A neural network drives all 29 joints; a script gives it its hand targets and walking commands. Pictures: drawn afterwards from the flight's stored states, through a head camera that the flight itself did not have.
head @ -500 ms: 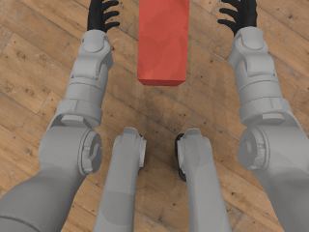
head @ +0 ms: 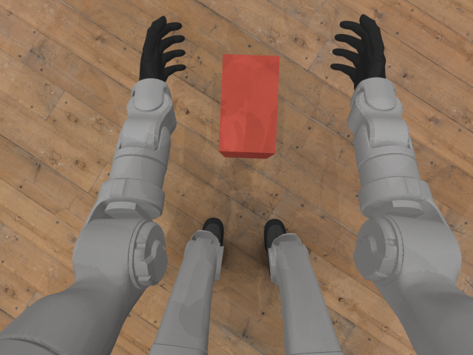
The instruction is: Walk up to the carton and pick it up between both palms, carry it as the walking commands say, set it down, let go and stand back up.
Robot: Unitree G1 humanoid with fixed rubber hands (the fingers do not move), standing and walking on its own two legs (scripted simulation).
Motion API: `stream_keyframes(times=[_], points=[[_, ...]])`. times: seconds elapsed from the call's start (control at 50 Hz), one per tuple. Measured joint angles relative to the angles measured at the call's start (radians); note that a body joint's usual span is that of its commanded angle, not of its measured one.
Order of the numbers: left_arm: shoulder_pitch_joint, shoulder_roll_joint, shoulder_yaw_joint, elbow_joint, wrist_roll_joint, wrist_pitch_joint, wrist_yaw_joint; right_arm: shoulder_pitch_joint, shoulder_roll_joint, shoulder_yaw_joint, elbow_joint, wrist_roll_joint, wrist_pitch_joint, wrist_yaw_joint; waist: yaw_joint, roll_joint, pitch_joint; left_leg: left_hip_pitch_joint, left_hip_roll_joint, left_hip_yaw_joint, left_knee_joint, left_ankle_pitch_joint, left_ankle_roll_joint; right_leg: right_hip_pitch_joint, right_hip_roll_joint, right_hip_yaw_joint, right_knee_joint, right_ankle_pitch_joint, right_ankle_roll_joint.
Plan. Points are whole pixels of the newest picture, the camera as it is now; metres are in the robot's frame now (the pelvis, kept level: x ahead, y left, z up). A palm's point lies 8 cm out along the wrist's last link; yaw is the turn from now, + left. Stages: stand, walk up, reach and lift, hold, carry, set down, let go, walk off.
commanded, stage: set down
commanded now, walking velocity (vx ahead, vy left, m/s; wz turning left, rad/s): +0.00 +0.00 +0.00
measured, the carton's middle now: (247, 113) +0.53 +0.00 -0.53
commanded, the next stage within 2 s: let go in 0.14 s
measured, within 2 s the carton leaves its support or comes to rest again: neither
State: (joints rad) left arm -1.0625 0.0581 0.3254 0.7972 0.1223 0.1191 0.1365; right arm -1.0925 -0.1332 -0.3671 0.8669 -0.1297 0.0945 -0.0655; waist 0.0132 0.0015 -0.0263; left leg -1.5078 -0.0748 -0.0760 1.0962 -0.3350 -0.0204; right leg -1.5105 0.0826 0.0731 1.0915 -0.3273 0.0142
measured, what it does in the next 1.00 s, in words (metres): rises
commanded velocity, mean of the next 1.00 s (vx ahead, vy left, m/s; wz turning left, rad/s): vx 0.00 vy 0.00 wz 0.00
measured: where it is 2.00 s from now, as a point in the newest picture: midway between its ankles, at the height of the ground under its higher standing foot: (243, 260)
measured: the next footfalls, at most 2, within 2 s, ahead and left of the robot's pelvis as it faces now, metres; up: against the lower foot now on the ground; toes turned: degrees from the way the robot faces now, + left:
none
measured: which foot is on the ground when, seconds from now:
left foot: down 0.00-1.00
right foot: down 0.00-1.00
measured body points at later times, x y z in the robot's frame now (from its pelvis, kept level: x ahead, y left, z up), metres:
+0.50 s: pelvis +0.04 +0.00 +0.07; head +0.28 +0.00 +0.45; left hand +0.41 +0.19 -0.05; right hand +0.41 -0.20 -0.05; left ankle +0.06 +0.12 -0.62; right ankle +0.07 -0.11 -0.62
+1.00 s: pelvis +0.09 +0.01 +0.12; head +0.13 +0.01 +0.57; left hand +0.26 +0.24 +0.04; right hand +0.27 -0.22 +0.04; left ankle +0.06 +0.12 -0.62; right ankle +0.07 -0.11 -0.62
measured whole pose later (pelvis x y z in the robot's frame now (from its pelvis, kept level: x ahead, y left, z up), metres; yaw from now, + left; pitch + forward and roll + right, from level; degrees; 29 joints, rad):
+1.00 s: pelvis +0.09 +0.01 +0.12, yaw +0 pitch +4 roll +0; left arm 0.24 0.21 0.03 0.43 0.00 0.03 -0.06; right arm 0.22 -0.20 -0.05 0.47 -0.02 0.02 0.04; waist 0.02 0.00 0.03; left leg -0.23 -0.05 -0.09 0.43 -0.26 0.02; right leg -0.23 0.05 0.10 0.42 -0.25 -0.01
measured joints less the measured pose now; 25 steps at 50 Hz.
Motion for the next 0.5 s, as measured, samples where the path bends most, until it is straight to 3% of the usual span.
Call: stream_keyframes(times=[0.16,0.24,0.4,0.5], points=[[0.008,-0.020,0.057,0.041,0.067,-0.023,-0.021,0.001,0.023,-0.054,0.052,-0.074,-0.023,0.016,-0.001,0.002,-0.005,0.093,0.009,-0.002,-0.137,0.049,0.003,0.094,-0.002,0.009,-0.141,0.052,-0.002],[0.060,-0.027,0.058,0.020,0.093,-0.034,-0.026,0.049,0.041,-0.046,0.022,-0.096,-0.033,0.018,-0.005,0.002,-0.005,0.118,0.013,-0.003,-0.181,0.062,0.002,0.120,-0.002,0.010,-0.187,0.068,-0.004],[0.394,-0.004,-0.058,-0.178,0.066,-0.022,-0.058,0.403,0.060,0.083,-0.216,-0.080,-0.008,0.016,-0.016,0.001,-0.006,0.277,0.014,-0.008,-0.286,0.077,0.006,0.276,-0.011,0.011,-0.285,0.077,-0.009],[0.591,0.031,-0.116,-0.211,0.017,-0.041,-0.101,0.617,0.034,0.149,-0.267,-0.019,-0.026,0.040,-0.009,0.006,-0.018,0.444,0.019,-0.010,-0.362,0.082,0.011,0.445,-0.012,0.014,-0.366,0.084,-0.011]])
